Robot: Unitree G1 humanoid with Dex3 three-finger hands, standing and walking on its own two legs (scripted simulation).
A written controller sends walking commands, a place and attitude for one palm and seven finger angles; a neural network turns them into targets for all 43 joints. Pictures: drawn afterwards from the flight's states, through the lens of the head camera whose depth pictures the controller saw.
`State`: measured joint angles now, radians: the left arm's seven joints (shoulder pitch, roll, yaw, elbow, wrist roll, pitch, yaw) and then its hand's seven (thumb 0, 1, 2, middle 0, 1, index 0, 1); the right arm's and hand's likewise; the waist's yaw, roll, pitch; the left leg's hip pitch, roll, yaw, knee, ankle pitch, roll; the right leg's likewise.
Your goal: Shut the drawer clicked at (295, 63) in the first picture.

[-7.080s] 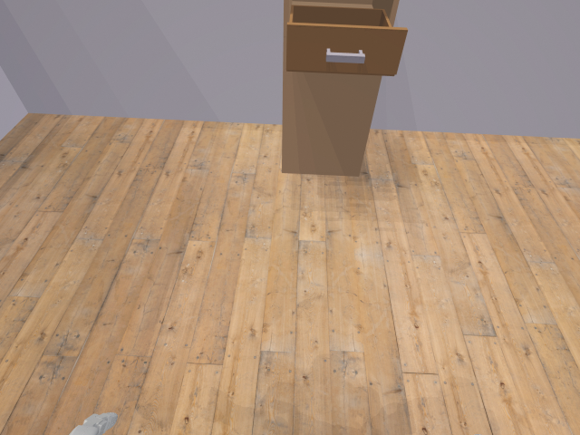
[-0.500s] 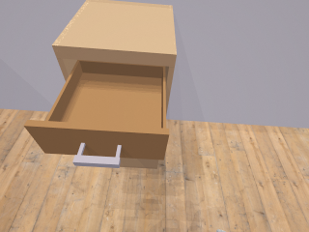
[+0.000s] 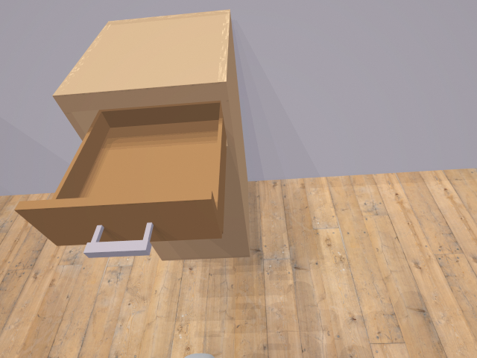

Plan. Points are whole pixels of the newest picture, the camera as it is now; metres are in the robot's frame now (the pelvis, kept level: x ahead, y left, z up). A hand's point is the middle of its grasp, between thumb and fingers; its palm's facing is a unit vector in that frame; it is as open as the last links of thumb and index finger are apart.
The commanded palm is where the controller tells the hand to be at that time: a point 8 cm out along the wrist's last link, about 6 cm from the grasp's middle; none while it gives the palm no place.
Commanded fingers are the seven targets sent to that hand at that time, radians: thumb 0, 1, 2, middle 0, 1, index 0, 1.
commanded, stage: come to a stop and stand still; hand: left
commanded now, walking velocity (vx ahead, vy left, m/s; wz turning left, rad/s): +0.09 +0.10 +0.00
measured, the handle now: (121, 239) +0.32 +0.25 +0.00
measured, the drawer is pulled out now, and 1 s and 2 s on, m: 0.29 0.29 0.28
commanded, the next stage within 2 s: look again from close up in 0.52 s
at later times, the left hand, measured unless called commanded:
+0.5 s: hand out of the picture -0.03 +0.23 -0.18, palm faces +0.05 -0.98 -0.18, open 7.4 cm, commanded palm none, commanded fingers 0.00 0.90 0.90 -0.20 -0.30 -0.20 -0.30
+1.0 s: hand out of the picture +0.08 +0.18 -0.19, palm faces +0.05 -0.98 -0.21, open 7.3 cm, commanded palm none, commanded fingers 0.00 0.90 0.90 -0.20 -0.30 -0.20 -0.30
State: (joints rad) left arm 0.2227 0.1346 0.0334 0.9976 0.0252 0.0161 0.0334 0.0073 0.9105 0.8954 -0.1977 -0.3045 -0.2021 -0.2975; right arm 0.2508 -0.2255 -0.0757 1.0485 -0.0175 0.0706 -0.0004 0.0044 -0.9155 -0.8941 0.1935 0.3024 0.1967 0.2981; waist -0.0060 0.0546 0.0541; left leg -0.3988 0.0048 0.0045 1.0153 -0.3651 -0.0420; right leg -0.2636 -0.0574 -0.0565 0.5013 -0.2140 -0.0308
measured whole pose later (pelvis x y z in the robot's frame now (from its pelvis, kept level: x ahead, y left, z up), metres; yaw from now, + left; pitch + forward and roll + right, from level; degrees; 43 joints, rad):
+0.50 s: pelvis -0.01 +0.04 +0.00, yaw +0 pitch +0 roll +1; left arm 0.31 0.19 0.05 1.12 0.03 0.04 0.01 0.01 0.91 0.90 -0.19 -0.30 -0.20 -0.30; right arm 0.34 -0.08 0.00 1.10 -0.02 -0.02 -0.04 0.00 -0.91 -0.89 0.20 0.30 0.20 0.30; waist 0.00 -0.06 -0.02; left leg -0.06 0.00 0.04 0.33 -0.27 0.00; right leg -0.39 -0.04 -0.03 0.83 -0.34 0.04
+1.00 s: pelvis +0.04 +0.01 -0.01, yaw +1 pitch -1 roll -1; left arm 0.24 0.17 0.01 1.02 0.02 0.00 0.06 0.01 0.93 0.90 -0.20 -0.30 -0.20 -0.30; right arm 0.19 -0.19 -0.03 1.04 -0.01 -0.01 -0.04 0.00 -0.92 -0.89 0.19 0.30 0.20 0.30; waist -0.01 0.00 0.03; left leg -0.22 0.04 0.06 0.60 -0.36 0.01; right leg -0.18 0.04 -0.12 0.54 -0.35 -0.06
